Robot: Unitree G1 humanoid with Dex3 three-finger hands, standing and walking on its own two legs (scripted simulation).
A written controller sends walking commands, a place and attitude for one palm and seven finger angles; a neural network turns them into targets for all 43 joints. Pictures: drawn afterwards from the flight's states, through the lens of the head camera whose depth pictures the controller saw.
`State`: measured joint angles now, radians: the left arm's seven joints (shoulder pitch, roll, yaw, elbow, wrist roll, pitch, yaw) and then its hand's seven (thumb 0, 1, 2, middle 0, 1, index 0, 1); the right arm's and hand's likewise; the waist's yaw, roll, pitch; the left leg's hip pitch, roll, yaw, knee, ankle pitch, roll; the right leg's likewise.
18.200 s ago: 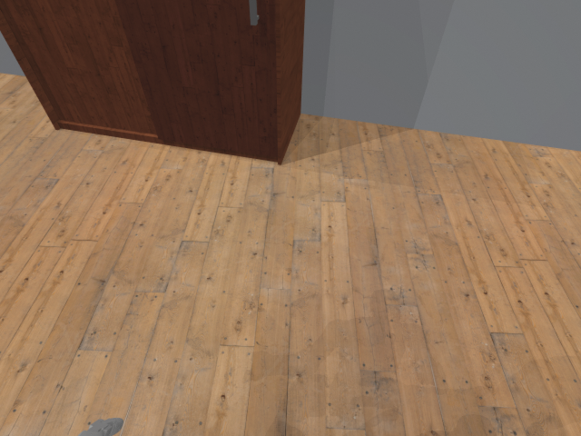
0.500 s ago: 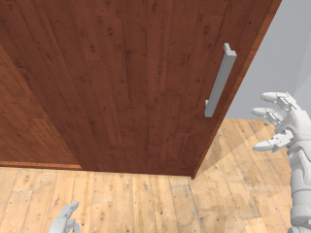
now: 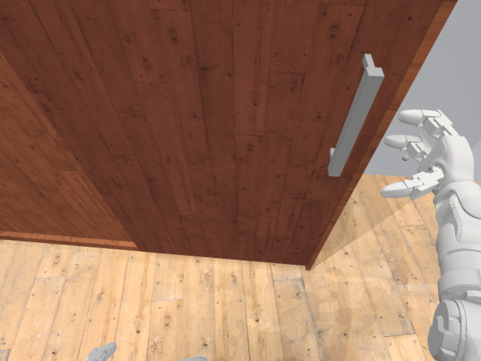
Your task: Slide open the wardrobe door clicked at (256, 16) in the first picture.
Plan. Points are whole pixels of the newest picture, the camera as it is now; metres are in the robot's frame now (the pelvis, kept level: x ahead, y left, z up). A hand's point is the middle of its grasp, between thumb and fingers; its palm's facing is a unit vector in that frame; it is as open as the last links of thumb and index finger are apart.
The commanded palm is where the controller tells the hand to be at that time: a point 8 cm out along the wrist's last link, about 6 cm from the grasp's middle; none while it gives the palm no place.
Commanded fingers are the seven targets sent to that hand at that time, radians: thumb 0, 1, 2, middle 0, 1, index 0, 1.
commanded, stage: move the hooked fingers beside the handle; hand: right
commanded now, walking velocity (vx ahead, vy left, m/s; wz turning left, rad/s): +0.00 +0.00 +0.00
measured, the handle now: (348, 122) +0.52 -0.13 +0.10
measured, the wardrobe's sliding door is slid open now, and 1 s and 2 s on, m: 0.00 0.00 0.00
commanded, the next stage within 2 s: feel for the door with the fingertips in 1.06 s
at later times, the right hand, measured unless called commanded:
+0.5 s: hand (388, 141) +0.48 -0.19 +0.11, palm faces -0.03 +1.00 +0.01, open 13.9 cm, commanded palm +0.45 -0.25 +0.11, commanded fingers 0.00 0.50 -0.30 0.30 1.20 0.30 1.20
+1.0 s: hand (396, 147) +0.46 -0.20 +0.11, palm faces -0.03 +1.00 +0.01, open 14.0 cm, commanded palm +0.44 -0.25 +0.11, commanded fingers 0.00 0.50 -0.30 0.30 1.20 0.30 1.20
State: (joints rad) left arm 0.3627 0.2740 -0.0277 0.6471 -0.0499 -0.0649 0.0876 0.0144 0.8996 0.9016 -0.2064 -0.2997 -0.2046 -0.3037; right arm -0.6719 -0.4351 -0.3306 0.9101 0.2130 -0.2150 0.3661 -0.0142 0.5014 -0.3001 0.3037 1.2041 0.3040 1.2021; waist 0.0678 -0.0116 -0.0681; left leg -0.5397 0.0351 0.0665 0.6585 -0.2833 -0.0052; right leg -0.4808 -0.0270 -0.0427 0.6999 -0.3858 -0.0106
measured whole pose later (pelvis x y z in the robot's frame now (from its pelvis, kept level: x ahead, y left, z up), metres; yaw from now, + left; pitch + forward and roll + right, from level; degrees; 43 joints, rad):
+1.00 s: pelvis +0.00 +0.00 -0.01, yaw +1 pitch +13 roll +1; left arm 0.37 0.27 -0.03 0.60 -0.04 0.01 0.06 0.01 0.90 0.90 -0.21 -0.30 -0.20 -0.30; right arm -0.77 -0.47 -0.36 1.02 0.17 -0.27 0.33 -0.01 0.50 -0.30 0.30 1.20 0.30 1.20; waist 0.10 -0.01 -0.09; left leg -0.62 0.02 0.06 0.70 -0.29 -0.01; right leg -0.56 -0.04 -0.05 0.76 -0.41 -0.01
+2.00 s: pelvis -0.01 +0.01 -0.01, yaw +0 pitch +13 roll +1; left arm 0.39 0.28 -0.02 0.64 -0.03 0.00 0.05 0.01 0.90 0.90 -0.21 -0.30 -0.20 -0.30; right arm -0.91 -0.43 -0.32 1.13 0.14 -0.28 0.24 -0.01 0.50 -0.30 0.31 1.21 0.31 1.21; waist 0.12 -0.01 -0.07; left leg -0.66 0.02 0.07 0.72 -0.29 0.01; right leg -0.61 -0.04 -0.03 0.78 -0.40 0.00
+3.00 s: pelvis +0.00 +0.00 -0.01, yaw +1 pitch +13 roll +1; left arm 0.39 0.25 -0.01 0.63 -0.02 0.00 0.02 0.01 0.90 0.90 -0.21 -0.30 -0.20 -0.30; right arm -0.81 -0.32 -0.25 1.01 0.14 -0.28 0.17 -0.01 0.50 -0.30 0.31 1.21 0.30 1.20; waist 0.10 -0.02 -0.09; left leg -0.63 0.02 0.06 0.72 -0.31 0.00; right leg -0.57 -0.04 -0.04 0.77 -0.42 -0.01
